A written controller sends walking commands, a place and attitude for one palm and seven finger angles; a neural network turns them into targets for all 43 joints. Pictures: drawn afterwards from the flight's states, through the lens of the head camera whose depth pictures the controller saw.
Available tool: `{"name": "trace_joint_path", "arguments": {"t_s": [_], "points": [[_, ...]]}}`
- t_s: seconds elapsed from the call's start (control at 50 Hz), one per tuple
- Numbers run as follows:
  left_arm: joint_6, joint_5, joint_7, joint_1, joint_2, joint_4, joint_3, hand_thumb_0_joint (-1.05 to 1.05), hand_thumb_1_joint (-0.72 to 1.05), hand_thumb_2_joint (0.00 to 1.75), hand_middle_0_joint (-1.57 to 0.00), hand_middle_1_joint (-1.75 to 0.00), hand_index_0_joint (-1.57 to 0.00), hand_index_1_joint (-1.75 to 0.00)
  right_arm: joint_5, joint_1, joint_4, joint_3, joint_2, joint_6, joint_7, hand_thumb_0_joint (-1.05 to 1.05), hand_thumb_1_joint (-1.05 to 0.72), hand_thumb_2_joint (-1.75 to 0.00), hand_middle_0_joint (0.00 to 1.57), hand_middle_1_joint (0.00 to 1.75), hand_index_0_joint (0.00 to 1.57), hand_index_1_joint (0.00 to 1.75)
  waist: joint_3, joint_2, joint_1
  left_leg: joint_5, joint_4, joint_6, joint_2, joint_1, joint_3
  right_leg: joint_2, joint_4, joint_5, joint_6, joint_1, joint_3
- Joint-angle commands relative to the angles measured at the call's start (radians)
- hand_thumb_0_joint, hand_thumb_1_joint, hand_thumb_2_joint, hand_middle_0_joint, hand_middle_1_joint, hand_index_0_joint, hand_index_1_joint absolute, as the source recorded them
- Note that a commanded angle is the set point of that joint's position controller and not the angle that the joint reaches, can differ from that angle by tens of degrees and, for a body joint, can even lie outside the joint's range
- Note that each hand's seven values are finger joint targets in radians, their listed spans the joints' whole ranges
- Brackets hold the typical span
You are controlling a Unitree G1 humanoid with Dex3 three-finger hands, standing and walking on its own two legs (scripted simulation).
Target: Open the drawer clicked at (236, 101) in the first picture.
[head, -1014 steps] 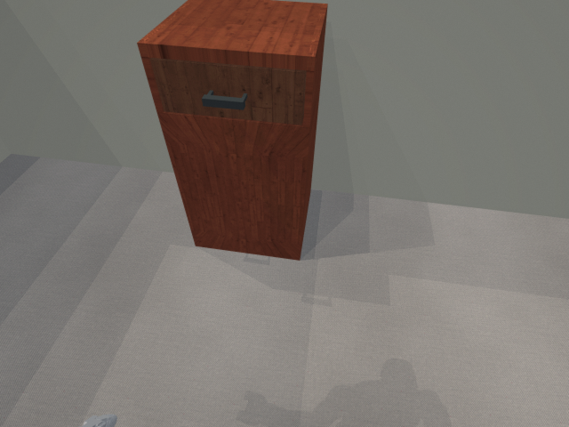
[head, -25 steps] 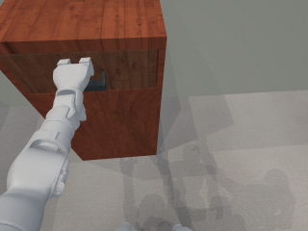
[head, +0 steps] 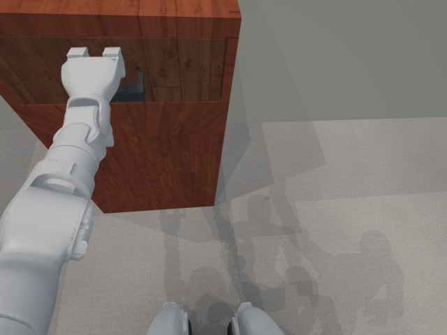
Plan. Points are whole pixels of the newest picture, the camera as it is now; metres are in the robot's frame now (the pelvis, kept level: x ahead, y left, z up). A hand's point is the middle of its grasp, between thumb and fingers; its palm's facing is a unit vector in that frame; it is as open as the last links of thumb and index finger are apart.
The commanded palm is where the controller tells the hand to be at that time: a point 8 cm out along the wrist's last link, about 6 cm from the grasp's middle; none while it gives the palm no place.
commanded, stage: lower the fingers behind the handle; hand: left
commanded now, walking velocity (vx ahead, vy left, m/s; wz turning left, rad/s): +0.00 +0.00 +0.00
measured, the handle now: (114, 85) +0.58 +0.16 +0.06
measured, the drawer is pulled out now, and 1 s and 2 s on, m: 0.00 0.00 0.00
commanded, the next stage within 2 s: lift the fingers back up to retry in 0.28 s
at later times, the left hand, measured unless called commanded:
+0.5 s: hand (102, 99) +0.54 +0.18 +0.06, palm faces +0.00 +0.00 -1.00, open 13.7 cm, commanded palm +0.53 +0.17 +0.11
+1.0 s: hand (97, 91) +0.54 +0.18 +0.08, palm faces -0.04 -0.06 -1.00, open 13.4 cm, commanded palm +0.53 +0.18 +0.17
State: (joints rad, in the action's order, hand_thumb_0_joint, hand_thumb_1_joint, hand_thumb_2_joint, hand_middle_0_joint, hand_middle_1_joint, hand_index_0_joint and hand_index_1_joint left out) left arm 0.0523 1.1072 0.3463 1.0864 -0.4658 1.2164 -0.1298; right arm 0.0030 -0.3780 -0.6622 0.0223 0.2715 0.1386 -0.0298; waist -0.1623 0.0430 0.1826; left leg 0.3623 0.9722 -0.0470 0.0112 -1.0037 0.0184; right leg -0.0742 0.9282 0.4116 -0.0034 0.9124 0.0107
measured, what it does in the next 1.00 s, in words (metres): stands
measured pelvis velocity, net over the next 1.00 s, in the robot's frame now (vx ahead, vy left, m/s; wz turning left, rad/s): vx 0.04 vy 0.00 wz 0.00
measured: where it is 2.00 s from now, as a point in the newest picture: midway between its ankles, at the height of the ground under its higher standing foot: outside the picture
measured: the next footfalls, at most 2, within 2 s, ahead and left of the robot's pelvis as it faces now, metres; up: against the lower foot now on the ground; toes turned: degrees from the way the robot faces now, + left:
none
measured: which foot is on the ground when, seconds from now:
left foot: down 0.00-1.00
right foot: down 0.00-1.00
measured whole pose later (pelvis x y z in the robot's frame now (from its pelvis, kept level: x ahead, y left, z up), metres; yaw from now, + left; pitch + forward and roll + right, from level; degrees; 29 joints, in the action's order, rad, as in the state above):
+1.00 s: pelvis +0.04 +0.00 +0.03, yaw +0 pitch +19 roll -3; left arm -0.02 1.05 0.22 0.89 -0.46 1.02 -0.09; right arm 0.00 -0.40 -0.69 0.03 0.25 0.10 -0.05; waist -0.14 0.07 0.14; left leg 0.36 0.82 -0.04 0.01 -0.79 0.01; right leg -0.07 0.75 0.39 -0.01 0.70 0.03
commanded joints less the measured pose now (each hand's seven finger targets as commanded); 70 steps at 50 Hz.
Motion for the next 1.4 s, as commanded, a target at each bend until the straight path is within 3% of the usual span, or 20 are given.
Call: {"name": "trace_joint_path", "arguments": {"t_s": [0.0, 0.26, 0.36, 0.44, 0.56, 0.6, 0.64, 0.7, 0.76, 0.84, 0.88, 0.94, 0.98, 1.04, 1.08, 1.12, 1.2, 1.26, 1.36, 1.38], "points": [[0.083, 0.006, -0.04, 0.39, -0.223, -0.019, 0.031, 0.0, -0.5, 0.3, -0.3, -1.2, -0.3, -1.2, -0.002, -0.159, 0.042, 0.048, 0.164, -0.017, -0.023, 0.0, -0.9, -0.9, 0.2, 0.3, 0.2, 0.3, -0.287, 0.009, 0.053, -0.042, -0.125, -0.014, -0.001, 0.32, 0.008, -0.002, -0.164, -0.041, -0.025, -0.025, -0.035], [0.049, 0.009, -0.1, 0.437, -0.266, 0.007, 0.027, 0.0, -0.5, 0.3, -0.3, -1.2, -0.3, -1.2, 0.004, -0.166, 0.063, 0.024, 0.167, -0.054, -0.051, 0.0, -0.9, -0.9, 0.2, 0.3, 0.2, 0.3, -0.257, -0.008, 0.077, 0.104, -0.112, -0.022, -0.005, 0.239, 0.027, 0.003, -0.135, 0.06, -0.016, 0.047, -0.037], [0.035, 0.004, -0.098, 0.435, -0.257, -0.017, 0.031, 0.0, -0.5, 0.3, -0.3, -1.2, -0.3, -1.2, 0.0, -0.174, 0.062, 0.027, 0.165, -0.067, -0.05, 0.0, -0.9, -0.9, 0.2, 0.3, 0.2, 0.3, -0.289, 0.013, 0.074, 0.1, -0.102, -0.02, -0.012, 0.257, 0.039, 0.003, -0.116, 0.056, -0.018, 0.074, -0.043], [0.033, -0.004, -0.087, 0.515, -0.269, -0.124, 0.04, 0.0, -0.5, 0.3, -0.3, -1.2, -0.3, -1.2, 0.0, -0.182, 0.064, 0.036, 0.166, -0.069, -0.045, 0.0, -0.9, -0.9, 0.2, 0.3, 0.2, 0.3, -0.384, 0.067, 0.06, 0.085, -0.125, -0.012, -0.019, 0.364, 0.065, 0.002, -0.117, 0.039, -0.02, 0.066, -0.048], [0.036, -0.029, -0.078, 0.528, -0.325, -0.206, 0.089, 0.0, -0.5, 0.3, -0.3, -1.2, -0.3, -1.2, 0.006, -0.18, 0.057, 0.037, 0.161, -0.066, -0.052, 0.0, -0.9, -0.9, 0.2, 0.3, 0.2, 0.3, -0.433, 0.077, 0.036, 0.011, -0.159, -0.01, -0.021, 0.455, 0.063, -0.003, -0.162, -0.004, -0.021, -0.024, -0.045], [0.026, -0.039, -0.079, 0.569, -0.28, -0.25, 0.057, 0.0, -0.5, 0.3, -0.3, -1.2, -0.3, -1.2, 0.004, -0.173, 0.052, 0.039, 0.156, -0.069, -0.053, 0.0, -0.9, -0.9, 0.2, 0.3, 0.2, 0.3, -0.432, 0.083, 0.047, -0.023, -0.17, -0.009, -0.025, 0.496, 0.063, -0.003, -0.177, -0.027, -0.021, -0.032, -0.045], [0.012, -0.038, -0.069, 0.541, -0.316, -0.275, 0.097, 0.0, -0.5, 0.3, -0.3, -1.2, -0.3, -1.2, 0.004, -0.183, 0.045, 0.044, 0.157, -0.07, -0.052, 0.0, -0.9, -0.9, 0.2, 0.3, 0.2, 0.3, -0.449, 0.105, 0.021, -0.072, -0.181, -0.004, -0.025, 0.542, 0.067, -0.007, -0.188, -0.052, -0.026, -0.056, -0.047], [-0.009, -0.053, -0.067, 0.558, -0.29, -0.311, 0.083, 0.0, -0.5, 0.3, -0.3, -1.2, -0.3, -1.2, 0.001, -0.176, 0.039, 0.046, 0.151, -0.07, -0.053, 0.0, -0.9, -0.9, 0.2, 0.3, 0.2, 0.3, -0.428, 0.077, 0.032, -0.128, -0.191, -0.007, -0.023, 0.563, 0.055, -0.008, -0.219, -0.088, -0.025, -0.095, -0.044], [-0.035, -0.053, -0.056, 0.513, -0.341, -0.356, 0.134, 0.0, -0.5, 0.3, -0.3, -1.2, -0.3, -1.2, 0.001, -0.178, 0.036, 0.052, 0.152, -0.069, -0.054, 0.0, -0.9, -0.9, 0.2, 0.3, 0.2, 0.3, -0.459, 0.089, 0.004, -0.215, -0.198, -0.007, -0.018, 0.599, 0.04, -0.01, -0.237, -0.144, -0.027, -0.163, -0.037], [-0.063, -0.06, -0.045, 0.493, -0.295, -0.417, 0.119, 0.0, -0.5, 0.3, -0.3, -1.2, -0.3, -1.2, -0.001, -0.166, 0.027, 0.062, 0.144, -0.063, -0.044, 0.0, -0.9, -0.9, 0.2, 0.3, 0.2, 0.3, -0.441, 0.105, -0.003, -0.332, -0.208, 0.0, -0.019, 0.672, 0.036, -0.014, -0.256, -0.216, -0.032, -0.188, -0.044], [-0.069, -0.05, -0.033, 0.495, -0.324, -0.47, 0.148, 0.0, -0.5, 0.3, -0.3, -1.2, -0.3, -1.2, -0.006, -0.16, 0.024, 0.068, 0.146, -0.06, -0.038, 0.0, -0.9, -0.9, 0.2, 0.3, 0.2, 0.3, -0.479, 0.128, -0.022, -0.404, -0.206, 0.006, -0.018, 0.711, 0.035, -0.015, -0.253, -0.258, -0.035, -0.214, -0.044], [-0.074, -0.059, -0.024, 0.479, -0.295, -0.534, 0.14, 0.0, -0.5, 0.3, -0.3, -1.2, -0.3, -1.2, -0.008, -0.144, 0.026, 0.076, 0.141, -0.053, -0.029, 0.0, -0.9, -0.9, 0.2, 0.3, 0.2, 0.3, -0.506, 0.15, -0.028, -0.528, -0.202, 0.012, -0.016, 0.78, 0.029, -0.018, -0.259, -0.344, -0.036, -0.249, -0.046], [-0.064, -0.065, -0.026, 0.452, -0.25, -0.517, 0.112, 0.0, -0.5, 0.3, -0.3, -1.2, -0.3, -1.2, -0.007, -0.133, 0.023, 0.079, 0.138, -0.049, -0.023, 0.0, -0.9, -0.9, 0.2, 0.3, 0.2, 0.3, -0.469, 0.116, -0.021, -0.532, -0.208, 0.009, -0.013, 0.773, 0.023, -0.018, -0.27, -0.362, -0.032, -0.264, -0.048], [-0.042, -0.074, -0.038, 0.364, -0.266, -0.461, 0.135, 0.0, -0.5, 0.3, -0.3, -1.2, -0.3, -1.2, -0.004, -0.128, 0.019, 0.08, 0.14, -0.034, -0.02, 0.0, -0.9, -0.9, 0.2, 0.3, 0.2, 0.3, -0.445, 0.041, -0.033, -0.537, -0.218, 0.001, -0.005, 0.722, 0.005, -0.012, -0.277, -0.437, -0.028, -0.341, -0.036], [-0.039, -0.079, -0.051, 0.357, -0.243, -0.464, 0.115, 0.0, -0.5, 0.3, -0.3, -1.2, -0.3, -1.2, -0.001, -0.117, 0.023, 0.081, 0.136, -0.027, -0.018, 0.0, -0.9, -0.9, 0.2, 0.3, 0.2, 0.3, -0.433, 0.026, -0.031, -0.534, -0.224, -0.004, 0.002, 0.706, -0.008, -0.006, -0.286, -0.48, -0.025, -0.376, -0.027], [-0.055, -0.077, -0.061, 0.372, -0.264, -0.514, 0.128, 0.0, -0.5, 0.3, -0.3, -1.2, -0.3, -1.2, -0.001, -0.107, 0.029, 0.082, 0.134, -0.022, -0.015, 0.0, -0.9, -0.9, 0.2, 0.3, 0.2, 0.3, -0.479, 0.067, -0.045, -0.586, -0.224, 0.0, 0.004, 0.738, -0.01, -0.002, -0.278, -0.529, -0.025, -0.405, -0.017], [-0.054, -0.079, -0.081, 0.308, -0.244, -0.463, 0.117, 0.0, -0.5, 0.3, -0.3, -1.2, -0.3, -1.2, 0.001, -0.083, 0.035, 0.079, 0.13, -0.009, -0.016, 0.0, -0.9, -0.9, 0.2, 0.3, 0.2, 0.3, -0.398, 0.007, -0.041, -0.551, -0.232, -0.007, 0.011, 0.686, -0.022, 0.005, -0.293, -0.549, -0.024, -0.438, -0.01], [-0.059, -0.073, -0.094, 0.26, -0.253, -0.466, 0.126, 0.0, -0.5, 0.3, -0.3, -1.2, -0.3, -1.2, 0.003, -0.073, 0.046, 0.081, 0.129, -0.002, -0.016, 0.0, -0.9, -0.9, 0.2, 0.3, 0.2, 0.3, -0.421, 0.0, -0.059, -0.556, -0.238, -0.009, 0.019, 0.678, -0.029, 0.009, -0.291, -0.59, -0.021, -0.472, -0.001], [-0.071, -0.096, -0.12, 0.232, -0.061, -0.518, -0.01, 0.0, -0.5, 0.3, -0.3, -1.2, -0.3, -1.2, 0.001, -0.054, 0.052, 0.094, 0.116, 0.0, 0.007, 0.0, -0.9, -0.9, 0.2, 0.3, 0.2, 0.3, -0.407, 0.015, -0.041, -0.595, -0.232, -0.008, 0.017, 0.741, -0.026, 0.008, -0.302, -0.593, -0.018, -0.432, -0.002], [-0.063, -0.096, -0.12, 0.22, -0.088, -0.489, 0.018, 0.0, -0.5, 0.3, -0.3, -1.2, -0.3, -1.2, 0.0, -0.057, 0.043, 0.096, 0.121, 0.005, 0.007, 0.0, -0.9, -0.9, 0.2, 0.3, 0.2, 0.3, -0.37, -0.003, -0.045, -0.567, -0.238, -0.006, 0.014, 0.721, -0.026, 0.009, -0.303, -0.576, -0.021, -0.431, -0.006]]}}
